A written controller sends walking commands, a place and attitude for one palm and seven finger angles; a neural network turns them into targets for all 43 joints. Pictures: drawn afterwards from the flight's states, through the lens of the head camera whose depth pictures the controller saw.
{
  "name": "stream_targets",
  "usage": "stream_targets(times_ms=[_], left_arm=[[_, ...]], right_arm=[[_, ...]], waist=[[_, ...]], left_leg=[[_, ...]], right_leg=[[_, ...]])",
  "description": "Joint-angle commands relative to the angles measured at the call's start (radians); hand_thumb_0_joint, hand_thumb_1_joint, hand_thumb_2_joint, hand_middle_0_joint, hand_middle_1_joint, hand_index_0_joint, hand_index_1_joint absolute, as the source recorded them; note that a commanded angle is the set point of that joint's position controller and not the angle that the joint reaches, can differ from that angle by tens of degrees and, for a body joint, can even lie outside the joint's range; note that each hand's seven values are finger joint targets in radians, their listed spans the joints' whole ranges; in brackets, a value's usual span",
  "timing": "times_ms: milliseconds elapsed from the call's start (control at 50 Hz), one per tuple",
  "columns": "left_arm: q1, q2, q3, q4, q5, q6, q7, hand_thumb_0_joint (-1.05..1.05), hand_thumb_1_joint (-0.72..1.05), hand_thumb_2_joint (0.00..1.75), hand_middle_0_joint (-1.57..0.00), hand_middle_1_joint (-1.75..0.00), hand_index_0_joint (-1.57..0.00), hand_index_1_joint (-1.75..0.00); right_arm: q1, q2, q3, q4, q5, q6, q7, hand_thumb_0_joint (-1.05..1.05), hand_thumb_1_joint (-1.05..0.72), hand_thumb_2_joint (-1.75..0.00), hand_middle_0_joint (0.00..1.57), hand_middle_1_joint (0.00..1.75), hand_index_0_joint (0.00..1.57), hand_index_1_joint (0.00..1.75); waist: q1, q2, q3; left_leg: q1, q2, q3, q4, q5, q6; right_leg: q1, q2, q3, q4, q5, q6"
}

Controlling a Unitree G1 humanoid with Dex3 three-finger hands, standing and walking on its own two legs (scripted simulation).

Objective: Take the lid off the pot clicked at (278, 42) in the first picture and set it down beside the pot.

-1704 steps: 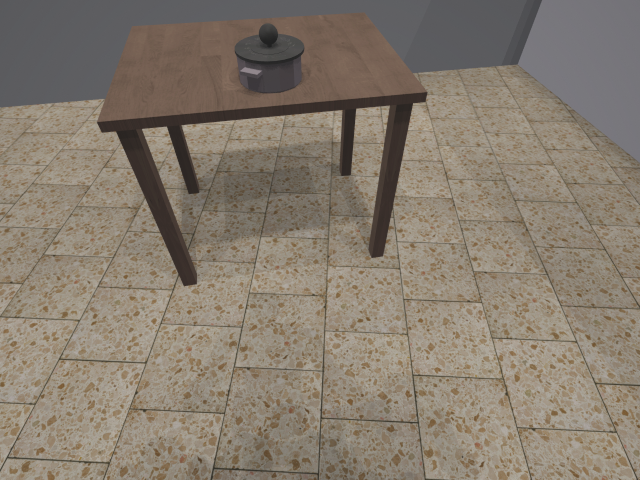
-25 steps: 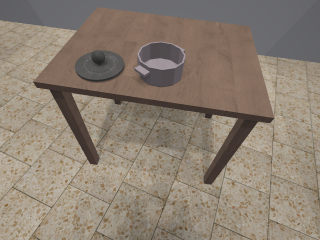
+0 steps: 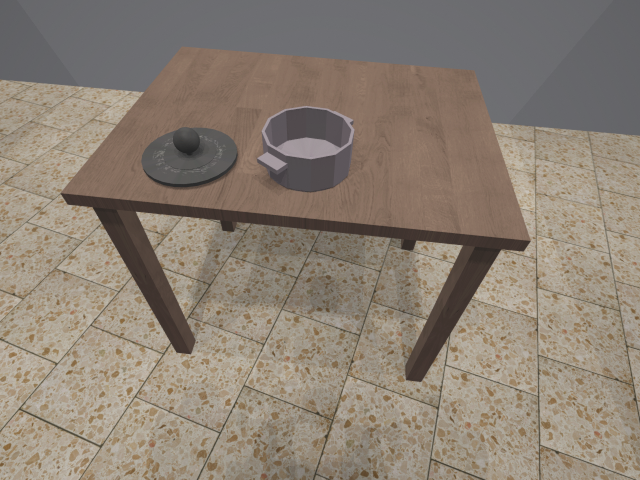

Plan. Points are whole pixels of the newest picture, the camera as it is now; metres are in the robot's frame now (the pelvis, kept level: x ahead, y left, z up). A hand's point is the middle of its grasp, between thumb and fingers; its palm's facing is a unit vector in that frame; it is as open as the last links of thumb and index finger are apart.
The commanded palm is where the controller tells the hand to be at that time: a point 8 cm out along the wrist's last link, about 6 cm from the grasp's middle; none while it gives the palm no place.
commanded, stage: let the arm hang, fingers relaxed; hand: left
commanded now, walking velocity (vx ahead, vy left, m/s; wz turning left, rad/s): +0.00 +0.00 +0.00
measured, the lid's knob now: (186, 140) +0.71 +0.29 +0.02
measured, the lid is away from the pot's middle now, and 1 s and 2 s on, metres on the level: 0.24 0.24 0.24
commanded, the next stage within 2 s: look to check the result in 0.02 s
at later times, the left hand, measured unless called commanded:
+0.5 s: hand out of the picture -0.02 +0.16 -0.18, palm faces +0.04 -0.99 -0.16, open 7.3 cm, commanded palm none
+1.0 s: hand out of the picture -0.01 +0.16 -0.18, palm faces +0.04 -0.98 -0.19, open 7.3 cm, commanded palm none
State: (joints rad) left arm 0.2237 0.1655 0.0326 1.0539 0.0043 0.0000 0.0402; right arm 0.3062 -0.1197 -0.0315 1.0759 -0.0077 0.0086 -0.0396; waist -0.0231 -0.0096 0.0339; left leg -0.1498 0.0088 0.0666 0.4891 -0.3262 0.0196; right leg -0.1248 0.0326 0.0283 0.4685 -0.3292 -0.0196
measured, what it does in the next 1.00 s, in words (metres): stands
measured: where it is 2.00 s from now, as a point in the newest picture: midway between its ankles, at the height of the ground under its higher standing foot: outside the picture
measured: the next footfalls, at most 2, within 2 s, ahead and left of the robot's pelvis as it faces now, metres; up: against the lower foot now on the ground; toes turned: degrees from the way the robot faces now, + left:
none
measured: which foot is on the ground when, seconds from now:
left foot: down 0.00-1.00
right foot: down 0.00-1.00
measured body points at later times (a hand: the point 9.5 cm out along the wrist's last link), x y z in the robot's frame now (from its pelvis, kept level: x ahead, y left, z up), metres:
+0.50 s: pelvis -0.01 +0.00 +0.00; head +0.01 +0.01 +0.45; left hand -0.02 +0.21 -0.16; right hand -0.02 -0.22 -0.16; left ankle -0.04 +0.10 -0.74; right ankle -0.05 -0.11 -0.74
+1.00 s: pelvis -0.01 -0.01 +0.00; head +0.01 +0.00 +0.45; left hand -0.01 +0.21 -0.16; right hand -0.03 -0.21 -0.16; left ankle -0.04 +0.10 -0.74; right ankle -0.05 -0.11 -0.74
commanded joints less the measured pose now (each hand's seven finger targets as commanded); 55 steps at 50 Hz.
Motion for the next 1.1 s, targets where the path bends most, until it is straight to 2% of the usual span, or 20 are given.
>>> stream_targets(times_ms=[0,40,80,100,120,180,220,280,300,540,620,660,760,800,880,900,980,1020,1080], left_arm=[[0.070,0.076,0.011,-0.027,0.003,-0.009,0.008,0.00,0.90,0.90,-0.20,-0.30,-0.20,-0.30],[0.072,0.077,0.010,-0.022,0.001,-0.009,0.006,0.00,0.90,0.90,-0.20,-0.30,-0.20,-0.30],[0.081,0.073,0.010,-0.018,0.000,-0.011,0.007,0.00,0.90,0.90,-0.20,-0.30,-0.20,-0.30],[0.080,0.068,0.009,-0.016,0.003,-0.010,0.008,0.00,0.90,0.90,-0.20,-0.30,-0.20,-0.30],[0.083,0.070,0.008,-0.014,0.002,-0.010,0.007,0.00,0.90,0.90,-0.20,-0.30,-0.20,-0.30],[0.095,0.066,0.008,-0.006,0.001,-0.012,0.007,0.00,0.90,0.90,-0.20,-0.30,-0.20,-0.30],[0.096,0.064,0.006,-0.001,0.002,-0.011,0.008,0.00,0.90,0.90,-0.20,-0.30,-0.20,-0.30],[0.108,0.057,0.006,0.009,0.002,-0.014,0.008,0.00,0.90,0.90,-0.20,-0.30,-0.20,-0.30],[0.105,0.056,0.005,0.008,0.004,-0.014,0.009,0.00,0.90,0.90,-0.20,-0.30,-0.20,-0.30],[0.121,0.039,0.003,0.032,0.004,-0.014,0.009,0.00,0.90,0.90,-0.20,-0.30,-0.20,-0.30],[0.126,0.039,0.001,0.036,0.004,-0.013,0.009,0.00,0.90,0.90,-0.20,-0.30,-0.20,-0.30],[0.124,0.038,0.001,0.035,0.004,-0.013,0.008,0.00,0.90,0.90,-0.20,-0.30,-0.20,-0.30],[0.124,0.043,0.004,0.033,0.003,-0.018,0.010,0.00,0.90,0.90,-0.20,-0.30,-0.20,-0.30],[0.121,0.041,0.003,0.032,0.004,-0.017,0.012,0.00,0.90,0.90,-0.20,-0.30,-0.20,-0.30],[0.123,0.044,0.006,0.034,0.002,-0.017,0.010,0.00,0.90,0.90,-0.20,-0.30,-0.20,-0.30],[0.123,0.042,0.004,0.032,0.004,-0.017,0.012,0.00,0.90,0.90,-0.20,-0.30,-0.20,-0.30],[0.122,0.044,0.005,0.033,0.002,-0.017,0.011,0.00,0.90,0.90,-0.20,-0.30,-0.20,-0.30],[0.121,0.045,0.004,0.032,0.003,-0.016,0.011,0.00,0.90,0.90,-0.20,-0.30,-0.20,-0.30],[0.125,0.046,0.005,0.032,0.002,-0.019,0.011,0.00,0.90,0.90,-0.20,-0.30,-0.20,-0.30]], right_arm=[[0.061,-0.092,-0.024,-0.035,0.001,-0.016,-0.007,0.00,-0.90,-0.90,0.20,0.30,0.20,0.30],[0.066,-0.093,-0.022,-0.031,0.000,-0.016,-0.007,0.00,-0.90,-0.90,0.20,0.30,0.20,0.30],[0.067,-0.094,-0.022,-0.029,0.000,-0.017,-0.008,0.00,-0.90,-0.90,0.20,0.30,0.20,0.30],[0.064,-0.087,-0.024,-0.028,0.002,-0.016,-0.008,0.00,-0.90,-0.90,0.20,0.30,0.20,0.30],[0.071,-0.088,-0.022,-0.026,0.001,-0.017,-0.008,0.00,-0.90,-0.90,0.20,0.30,0.20,0.30],[0.070,-0.087,-0.022,-0.022,0.001,-0.017,-0.008,0.00,-0.90,-0.90,0.20,0.30,0.20,0.30],[0.070,-0.082,-0.023,-0.018,0.003,-0.016,-0.008,0.00,-0.90,-0.90,0.20,0.30,0.20,0.30],[0.070,-0.082,-0.022,-0.015,0.003,-0.018,-0.008,0.00,-0.90,-0.90,0.20,0.30,0.20,0.30],[0.070,-0.078,-0.024,-0.015,0.005,-0.017,-0.009,0.00,-0.90,-0.90,0.20,0.30,0.20,0.30],[0.073,-0.075,-0.021,-0.005,0.004,-0.021,-0.013,0.00,-0.90,-0.90,0.20,0.30,0.20,0.30],[0.071,-0.075,-0.020,-0.002,0.004,-0.018,-0.012,0.00,-0.90,-0.90,0.20,0.30,0.20,0.30],[0.070,-0.076,-0.021,-0.003,0.003,-0.018,-0.011,0.00,-0.90,-0.90,0.20,0.30,0.20,0.30],[0.077,-0.073,-0.021,0.002,0.004,-0.022,-0.012,0.00,-0.90,-0.90,0.20,0.30,0.20,0.30],[0.075,-0.070,-0.022,0.004,0.006,-0.020,-0.012,0.00,-0.90,-0.90,0.20,0.30,0.20,0.30],[0.078,-0.070,-0.021,0.008,0.005,-0.022,-0.012,0.00,-0.90,-0.90,0.20,0.30,0.20,0.30],[0.075,-0.064,-0.022,0.007,0.006,-0.020,-0.012,0.00,-0.90,-0.90,0.20,0.30,0.20,0.30],[0.078,-0.066,-0.022,0.009,0.004,-0.019,-0.011,0.00,-0.90,-0.90,0.20,0.30,0.20,0.30],[0.078,-0.062,-0.021,0.012,0.005,-0.018,-0.011,0.00,-0.90,-0.90,0.20,0.30,0.20,0.30],[0.078,-0.064,-0.022,0.014,0.005,-0.020,-0.011,0.00,-0.90,-0.90,0.20,0.30,0.20,0.30]], waist=[[0.009,0.014,0.039],[0.007,0.025,0.030],[0.009,0.012,0.017],[0.007,0.010,0.042],[0.007,0.025,0.036],[0.008,0.008,0.021],[0.005,0.020,0.042],[0.005,0.012,0.019],[0.004,0.012,0.040],[0.005,0.038,0.042],[0.007,0.018,0.065],[0.006,0.020,0.053],[0.006,0.010,0.021],[0.006,0.010,0.049],[0.008,0.011,0.026],[0.008,0.010,0.048],[0.007,0.009,0.040],[0.007,0.015,0.060],[0.006,0.013,0.027]], left_leg=[[0.007,0.102,-0.084,-0.064,0.308,0.030],[0.011,0.104,-0.087,-0.068,0.299,0.032],[0.022,0.105,-0.086,-0.065,0.304,0.032],[0.015,0.105,-0.086,-0.070,0.281,0.033],[0.013,0.105,-0.087,-0.073,0.277,0.034],[0.022,0.104,-0.082,-0.066,0.283,0.032],[0.015,0.104,-0.083,-0.074,0.253,0.032],[0.034,0.105,-0.080,-0.066,0.277,0.032],[0.024,0.103,-0.084,-0.071,0.264,0.032],[0.031,0.110,-0.088,-0.081,0.276,0.035],[0.016,0.107,-0.087,-0.085,0.241,0.031],[0.018,0.105,-0.090,-0.087,0.228,0.031],[0.031,0.104,-0.082,-0.070,0.284,0.029],[0.024,0.103,-0.081,-0.075,0.279,0.028],[0.029,0.103,-0.082,-0.072,0.293,0.028],[0.021,0.102,-0.081,-0.074,0.272,0.026],[0.018,0.100,-0.081,-0.076,0.251,0.025],[0.009,0.100,-0.083,-0.081,0.236,0.025],[0.027,0.101,-0.079,-0.072,0.270,0.025]], right_leg=[[-0.058,-0.099,0.059,-0.059,0.337,-0.027],[-0.055,-0.098,0.059,-0.062,0.324,-0.027],[-0.053,-0.099,0.060,-0.065,0.328,-0.026],[-0.072,-0.095,0.061,-0.068,0.308,-0.026],[-0.066,-0.097,0.062,-0.071,0.304,-0.026],[-0.061,-0.099,0.063,-0.073,0.321,-0.025],[-0.077,-0.098,0.066,-0.079,0.296,-0.025],[-0.071,-0.097,0.069,-0.075,0.320,-0.025],[-0.082,-0.095,0.068,-0.076,0.304,-0.024],[-0.087,-0.093,0.062,-0.077,0.293,-0.023],[-0.097,-0.093,0.064,-0.085,0.274,-0.022],[-0.091,-0.093,0.068,-0.087,0.269,-0.024],[-0.069,-0.099,0.071,-0.080,0.329,-0.025],[-0.086,-0.098,0.069,-0.078,0.321,-0.024],[-0.067,-0.099,0.068,-0.080,0.332,-0.023],[-0.082,-0.098,0.072,-0.083,0.319,-0.024],[-0.075,-0.100,0.075,-0.091,0.307,-0.024],[-0.086,-0.098,0.077,-0.092,0.294,-0.026],[-0.070,-0.101,0.078,-0.088,0.331,-0.025]])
